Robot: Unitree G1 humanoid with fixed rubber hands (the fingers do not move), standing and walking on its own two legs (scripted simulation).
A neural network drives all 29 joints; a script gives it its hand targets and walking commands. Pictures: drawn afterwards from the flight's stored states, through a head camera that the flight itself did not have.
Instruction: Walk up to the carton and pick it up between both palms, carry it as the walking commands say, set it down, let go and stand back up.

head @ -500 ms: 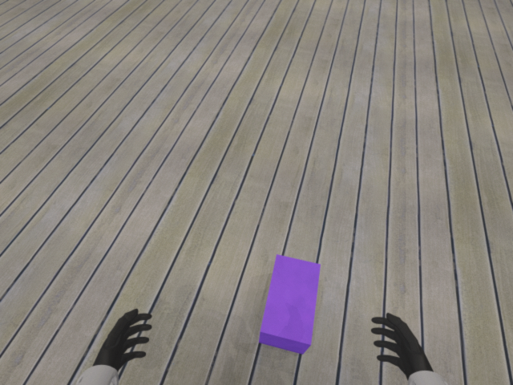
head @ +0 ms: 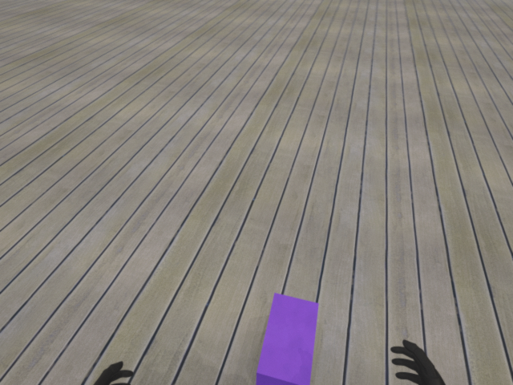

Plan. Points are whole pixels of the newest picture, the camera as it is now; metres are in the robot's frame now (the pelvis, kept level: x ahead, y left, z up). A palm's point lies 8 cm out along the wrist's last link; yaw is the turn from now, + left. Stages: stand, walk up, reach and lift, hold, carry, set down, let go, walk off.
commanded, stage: stand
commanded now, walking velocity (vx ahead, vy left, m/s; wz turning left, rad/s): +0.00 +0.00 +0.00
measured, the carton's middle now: (287, 345) +0.43 -0.11 -0.68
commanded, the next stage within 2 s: none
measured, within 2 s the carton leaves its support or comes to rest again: neither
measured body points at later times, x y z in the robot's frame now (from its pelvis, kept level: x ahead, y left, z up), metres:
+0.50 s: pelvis -0.02 -0.02 +0.01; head -0.06 -0.02 +0.45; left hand +0.07 +0.27 -0.11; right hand +0.08 -0.30 -0.11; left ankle -0.06 +0.11 -0.73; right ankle -0.01 -0.13 -0.73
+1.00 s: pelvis -0.04 -0.02 +0.01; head -0.07 -0.02 +0.46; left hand +0.03 +0.27 -0.12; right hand +0.04 -0.31 -0.11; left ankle -0.06 +0.11 -0.73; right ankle -0.01 -0.13 -0.73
